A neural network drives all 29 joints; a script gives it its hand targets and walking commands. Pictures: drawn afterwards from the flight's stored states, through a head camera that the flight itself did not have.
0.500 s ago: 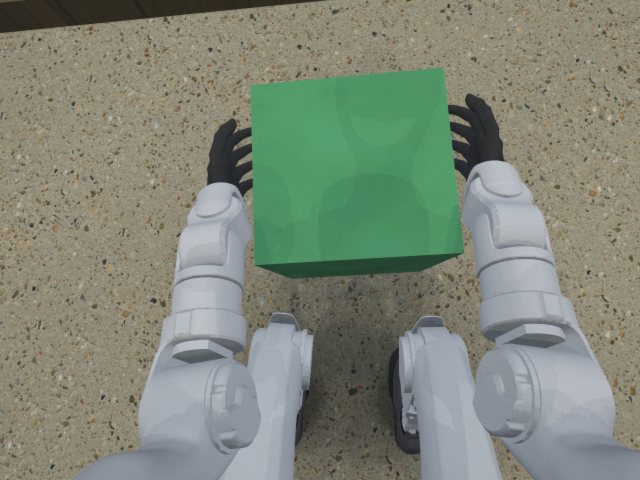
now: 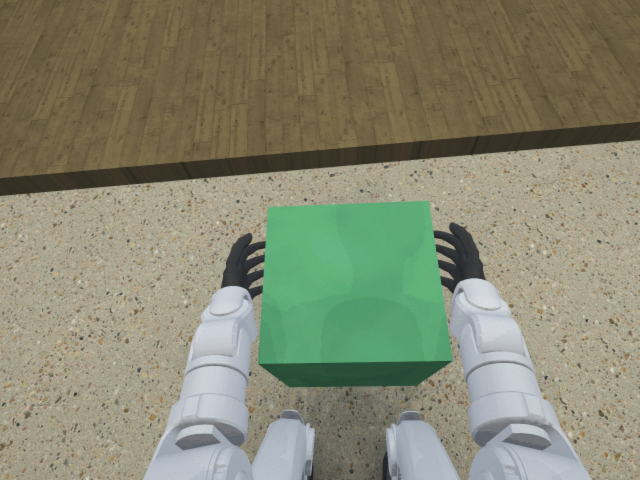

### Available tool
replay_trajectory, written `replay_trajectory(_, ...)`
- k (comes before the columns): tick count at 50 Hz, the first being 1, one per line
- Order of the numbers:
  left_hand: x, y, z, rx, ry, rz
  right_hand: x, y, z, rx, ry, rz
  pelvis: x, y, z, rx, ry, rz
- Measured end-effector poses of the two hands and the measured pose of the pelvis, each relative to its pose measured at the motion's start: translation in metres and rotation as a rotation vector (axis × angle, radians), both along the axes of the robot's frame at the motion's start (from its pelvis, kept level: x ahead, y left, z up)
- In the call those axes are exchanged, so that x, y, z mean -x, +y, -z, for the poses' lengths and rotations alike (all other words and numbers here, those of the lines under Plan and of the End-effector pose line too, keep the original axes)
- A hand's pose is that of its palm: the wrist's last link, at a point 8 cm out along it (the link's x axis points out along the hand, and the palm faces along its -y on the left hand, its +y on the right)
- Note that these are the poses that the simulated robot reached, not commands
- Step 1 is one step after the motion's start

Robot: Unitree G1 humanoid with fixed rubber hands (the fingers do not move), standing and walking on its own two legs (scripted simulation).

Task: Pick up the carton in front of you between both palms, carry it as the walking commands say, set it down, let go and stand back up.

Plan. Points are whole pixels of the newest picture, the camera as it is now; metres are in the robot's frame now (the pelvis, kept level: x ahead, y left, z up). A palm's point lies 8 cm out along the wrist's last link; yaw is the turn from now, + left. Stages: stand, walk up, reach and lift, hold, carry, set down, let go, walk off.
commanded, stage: reach and lift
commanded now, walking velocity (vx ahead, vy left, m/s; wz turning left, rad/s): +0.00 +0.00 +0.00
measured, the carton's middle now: (350, 305) +0.37 +0.00 -0.11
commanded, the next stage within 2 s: hold in 1.58 s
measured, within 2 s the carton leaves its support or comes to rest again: neither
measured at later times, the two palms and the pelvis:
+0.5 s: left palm (197, 269) +0.33 +0.15 +0.11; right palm (522, 259) +0.34 -0.15 +0.12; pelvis +0.04 +0.00 +0.11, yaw +0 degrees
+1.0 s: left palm (186, 256) +0.33 +0.15 +0.15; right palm (549, 253) +0.33 -0.15 +0.16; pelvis +0.02 +0.00 +0.12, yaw -1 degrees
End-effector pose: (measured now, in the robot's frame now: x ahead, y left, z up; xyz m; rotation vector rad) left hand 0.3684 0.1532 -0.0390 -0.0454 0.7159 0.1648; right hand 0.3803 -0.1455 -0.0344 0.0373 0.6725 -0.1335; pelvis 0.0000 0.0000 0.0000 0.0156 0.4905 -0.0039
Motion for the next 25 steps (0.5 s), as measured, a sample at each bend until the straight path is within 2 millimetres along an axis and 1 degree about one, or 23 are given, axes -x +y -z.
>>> replay_trajectory(16, 0.025, 0.000, -0.093, 0.011, 0.008, 0.020, 0.030, 0.000, -0.098, 0.014, 0.008, 0.018, -0.030, 0.001, -0.081, 0.013, -0.247, -0.005)
replay_trajectory(20, 0.029, 0.000, -0.117, 0.015, 0.000, 0.024, 0.035, 0.000, -0.123, 0.015, 0.000, 0.024, -0.037, 0.003, -0.096, 0.016, -0.317, -0.007)
replay_trajectory(25, 0.035, -0.001, -0.149, 0.008, -0.027, 0.032, 0.042, -0.001, -0.155, 0.024, -0.027, 0.018, -0.042, 0.004, -0.111, 0.019, -0.411, -0.009)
